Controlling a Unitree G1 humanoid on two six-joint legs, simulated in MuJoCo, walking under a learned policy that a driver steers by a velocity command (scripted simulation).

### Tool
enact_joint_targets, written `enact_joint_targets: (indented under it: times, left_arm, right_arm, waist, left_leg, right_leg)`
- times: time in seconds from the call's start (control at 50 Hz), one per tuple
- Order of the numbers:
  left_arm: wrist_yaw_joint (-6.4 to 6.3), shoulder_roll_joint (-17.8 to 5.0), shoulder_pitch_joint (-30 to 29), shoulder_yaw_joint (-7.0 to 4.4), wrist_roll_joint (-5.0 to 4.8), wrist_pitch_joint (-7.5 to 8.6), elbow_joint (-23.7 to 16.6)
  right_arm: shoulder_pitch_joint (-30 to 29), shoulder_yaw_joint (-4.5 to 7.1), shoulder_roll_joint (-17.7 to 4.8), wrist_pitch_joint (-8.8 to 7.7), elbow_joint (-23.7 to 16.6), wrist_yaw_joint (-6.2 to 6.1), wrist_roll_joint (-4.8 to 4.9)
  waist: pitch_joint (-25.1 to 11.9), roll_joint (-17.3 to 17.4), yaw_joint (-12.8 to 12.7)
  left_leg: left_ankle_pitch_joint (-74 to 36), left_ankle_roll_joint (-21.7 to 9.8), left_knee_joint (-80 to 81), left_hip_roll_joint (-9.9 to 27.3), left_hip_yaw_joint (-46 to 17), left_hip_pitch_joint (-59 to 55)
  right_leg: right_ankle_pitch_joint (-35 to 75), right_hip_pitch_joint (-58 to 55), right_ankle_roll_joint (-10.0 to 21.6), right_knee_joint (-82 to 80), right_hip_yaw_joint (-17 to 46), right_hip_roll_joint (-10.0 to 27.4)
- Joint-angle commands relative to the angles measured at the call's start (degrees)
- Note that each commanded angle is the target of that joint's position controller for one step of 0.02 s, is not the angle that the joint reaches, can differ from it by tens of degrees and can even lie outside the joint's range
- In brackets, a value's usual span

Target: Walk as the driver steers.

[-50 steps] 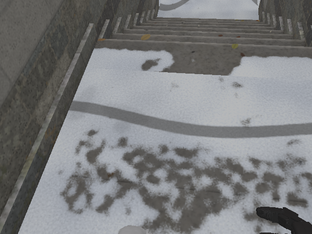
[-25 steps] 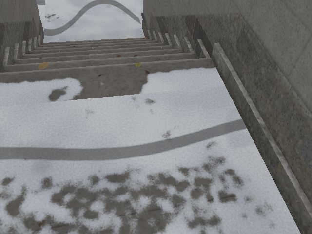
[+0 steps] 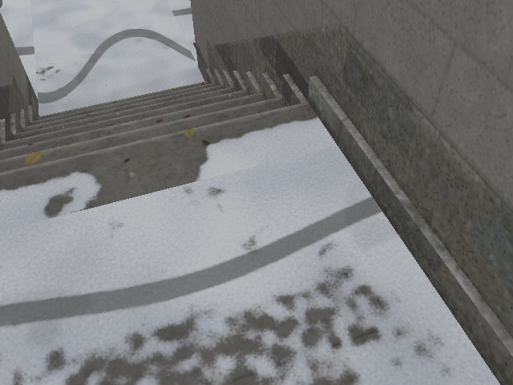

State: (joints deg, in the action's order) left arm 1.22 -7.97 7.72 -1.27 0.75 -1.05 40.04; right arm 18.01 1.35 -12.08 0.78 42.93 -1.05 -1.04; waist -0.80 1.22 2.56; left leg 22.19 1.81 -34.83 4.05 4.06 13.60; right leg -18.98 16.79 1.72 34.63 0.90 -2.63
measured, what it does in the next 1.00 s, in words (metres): walks ahead: left foot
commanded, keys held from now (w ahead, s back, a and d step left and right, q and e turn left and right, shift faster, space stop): no key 0.16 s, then w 0.84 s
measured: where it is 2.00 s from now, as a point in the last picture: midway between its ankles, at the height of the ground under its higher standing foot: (213, 270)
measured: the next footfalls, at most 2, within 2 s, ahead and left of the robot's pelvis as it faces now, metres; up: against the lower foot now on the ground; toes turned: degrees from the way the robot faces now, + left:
left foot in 0.50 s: +0.14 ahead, +0.18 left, +0.00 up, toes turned +0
right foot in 1.04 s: +0.49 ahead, +0.00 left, +0.00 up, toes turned +0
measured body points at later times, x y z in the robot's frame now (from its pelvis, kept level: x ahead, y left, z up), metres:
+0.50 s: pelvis +0.07 +0.06 -0.01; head +0.08 +0.09 +0.44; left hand +0.07 +0.33 -0.16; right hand +0.17 -0.21 -0.11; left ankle +0.10 +0.17 -0.73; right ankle -0.01 -0.10 -0.73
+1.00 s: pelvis +0.30 +0.09 +0.00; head +0.33 +0.11 +0.45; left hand +0.56 +0.29 -0.08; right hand +0.20 -0.16 -0.13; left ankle +0.10 +0.18 -0.73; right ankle +0.45 -0.01 -0.71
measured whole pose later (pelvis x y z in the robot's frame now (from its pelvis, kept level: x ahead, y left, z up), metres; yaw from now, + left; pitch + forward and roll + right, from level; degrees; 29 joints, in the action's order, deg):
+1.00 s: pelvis +0.30 +0.09 +0.00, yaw +1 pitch +3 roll -1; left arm 3.1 -11.7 -4.2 -2.2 -0.8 5.0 41.0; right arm 29.0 1.7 -12.2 -3.2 56.8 -1.1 0.4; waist 0.9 -0.9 5.6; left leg 24.7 -3.6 -14.9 -2.2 -0.4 -6.9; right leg -1.5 32.4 4.1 29.6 -3.2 -1.1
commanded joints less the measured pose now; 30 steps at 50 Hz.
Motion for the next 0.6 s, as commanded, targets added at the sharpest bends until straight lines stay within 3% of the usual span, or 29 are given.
enact_joint_targets:
  times: [0.02,0.16,0.18,0.22,0.24,0.28,0.3,0.32,0.34,0.36,0.4,0.42,0.44,0.48,0.5,0.52,0.54,0.56,0.58,0.6]
  left_arm:
    - [-0.17,-5.3,-1.2,-1.62,-0.19,0.74,-1.9]
    - [-0.56,-4.9,-0.5,-1.89,-0.41,0.68,2.8]
    - [-0.71,-4.8,0.4,-1.93,-0.48,0.56,4.0]
    - [-1.1,-7.6,2.6,-3.02,-1.49,0.22,5.5]
    - [-1.2,-8.6,5.0,-3.44,-1.96,0.45,6.2]
    - [-1.42,-12.3,11.4,-4.42,-2.58,1.92,8.4]
    - [-1.78,-13.5,12.9,-4.66,-2.64,3.02,9.1]
    - [-2.12,-13.4,13.4,-4.6,-1.91,4.44,9.5]
    - [-2.25,-12.9,13.4,-4.58,-1.82,5.5,9.6]
    - [-2.36,-12.3,12.6,-4.5,-1.96,5.89,9.5]
    - [-2.7,-11.8,8.4,-4.37,-2.42,5.21,8.6]
    - [-2.88,-13.0,6.3,-4.81,-2.51,4.24,8.2]
    - [-2.69,-13.8,3.6,-5.04,-2.68,3.84,7.4]
    - [-2.1,-10.7,2.8,-4.06,-1.42,4.01,7.1]
    - [-1.65,-8.5,0.6,-3.01,-1.66,4.81,6.1]
    - [-1.97,-3.3,0.0,-1.86,-0.4,5.53,4.9]
    - [-1.89,-6.3,8.5,-2.68,-3.27,6.8,5.0]
    - [-2.43,-10.6,5.5,-3.65,-5.49,7.38,4.4]
    - [-3.18,-11.4,1.9,-3.54,-4.52,7.37,3.5]
    - [-3.87,-10.5,2.5,-3.46,-2.9,6.72,4.2]
  right_arm:
    - [2.8,1.62,-4.5,-0.49,-2.1,-0.61,-0.08]
    - [3.3,2.08,-4.4,-0.43,0.2,-1.27,0.29]
    - [4.4,2.14,-4.1,-0.36,1.0,-1.3,0.32]
    - [3.5,2.74,-5.0,-0.33,1.5,-1.6,1.16]
    - [1.9,2.69,-4.6,-0.64,1.0,-1.86,1.69]
    - [-2.3,2.36,-2.8,-2.74,-1.1,-1.96,2.87]
    - [-6.3,2.48,-3.6,-4.01,-2.8,-1.81,3.58]
    - [-8.7,2.74,-4.4,-5.24,-4.0,-1.58,3.84]
    - [-8.5,3.03,-4.7,-5.51,-3.8,-1.1,3.89]
    - [-7.8,3.27,-5.1,-5.72,-3.8,-0.66,3.54]
    - [-5.1,3.27,-4.9,-5.68,-2.5,0.47,2.34]
    - [-2.2,2.88,-3.6,-5.53,-1.0,1.26,1.46]
    - [2.7,2.88,-3.0,-5.51,1.2,1.84,1.73]
    - [16.0,4.58,-4.7,-4.81,7.6,1.68,1.74]
    - [22.1,5.35,-6.5,-4.81,8.7,1.52,1.43]
    - [25.1,5.77,-12.0,-5.26,8.1,1.76,0.85]
    - [20.5,4.78,-11.6,-5.91,5.4,2.82,0.52]
    - [12.5,4.31,-10.8,-6.6,3.5,2.91,0.82]
    - [7.5,3.76,-9.8,-6.99,2.5,2.77,1.07]
    - [3.2,3.2,-9.6,-6.96,2.2,2.8,0.72]
  waist:
    - [-2.8,-3.3,-0.2]
    - [-1.6,-1.4,-0.6]
    - [-2.4,-1.8,-0.5]
    - [0.2,-2.4,-1.7]
    - [2.8,-3.3,-3.0]
    - [7.6,-9.3,-5.7]
    - [10.4,-11.9,-6.9]
    - [11.2,-13.9,-7.4]
    - [9.8,-12.8,-7.2]
    - [7.1,-10.8,-6.0]
    - [3.7,-8.2,-3.2]
    - [2.5,-7.8,-1.5]
    - [1.8,-8.3,1.6]
    - [-0.5,-4.2,7.0]
    - [-1.1,2.5,10.4]
    - [-2.1,20.7,9.4]
    - [-5.0,23.2,4.2]
    - [4.2,12.4,1.4]
    - [7.7,4.1,1.0]
    - [7.7,0.0,-1.2]
  left_leg:
    - [-12.5,0.0,2.3,1.0,-2.2,-0.8]
    - [-13.1,-0.1,3.0,1.2,-1.9,-1.6]
    - [-8.4,-0.2,3.0,0.5,-1.0,-1.8]
    - [5.6,-1.6,0.0,-2.1,1.5,2.6]
    - [9.7,-2.4,-2.5,-3.0,1.7,7.0]
    - [9.3,-3.6,-12.0,-5.1,0.3,18.2]
    - [12.1,-4.9,-15.9,-4.2,-3.0,24.6]
    - [15.4,-6.1,-20.8,-2.4,-7.1,29.9]
    - [15.9,-7.2,-23.1,-0.2,-10.2,34.3]
    - [13.6,-7.8,-22.9,1.2,-11.6,35.0]
    - [6.7,-7.4,-15.1,1.7,-9.2,25.7]
    - [2.3,-6.4,-11.6,-0.1,-5.8,15.6]
    - [-5.1,-5.8,-7.4,-2.0,-3.1,3.5]
    - [-6.9,-3.5,-7.8,-8.6,5.0,-15.0]
    - [-2.7,-5.4,-1.8,-5.7,-1.5,-19.6]
    - [2.5,-11.3,8.9,9.3,-28.7,-20.2]
    - [19.3,-20.0,26.5,18.0,-58.3,-21.9]
    - [25.8,-19.7,26.9,19.6,-57.2,-16.6]
    - [19.2,-17.5,25.4,17.4,-47.4,-10.0]
    - [9.1,-15.1,24.1,14.2,-38.8,-4.8]
  right_leg:
    - [26.4,-3.8,2.7,-5.4,8.3,6.3]
    - [25.6,-3.9,2.2,-4.6,6.5,5.1]
    - [19.7,-4.2,2.2,-4.6,5.8,4.4]
    - [-3.6,-2.7,4.3,-5.5,6.8,4.0]
    - [-17.2,-1.9,6.2,-8.3,10.7,5.9]
    - [-33.2,-4.2,13.2,-17.9,28.3,14.6]
    - [-31.5,-5.7,16.5,-21.5,36.1,19.1]
    - [-24.8,-7.9,18.2,-22.1,40.3,22.0]
    - [-17.6,-11.8,17.9,-20.4,40.8,23.5]
    - [-13.1,-13.9,16.2,-18.8,38.1,23.2]
    - [-9.2,-8.4,11.0,-18.3,26.7,18.6]
    - [-6.8,-1.5,8.4,-17.8,19.9,15.2]
    - [-6.2,6.4,6.6,-17.1,14.2,12.3]
    - [-5.0,17.5,4.3,-6.8,5.7,7.3]
    - [3.5,21.9,2.6,10.1,2.2,4.2]
    - [-12.5,31.8,-0.7,39.5,-1.3,-1.9]
    - [-13.8,38.1,0.9,45.4,6.8,-2.9]
    - [-8.0,44.2,2.4,48.7,6.6,2.0]
    - [-0.2,42.3,3.1,44.9,5.8,5.0]
    - [5.3,36.4,2.7,40.9,5.3,7.2]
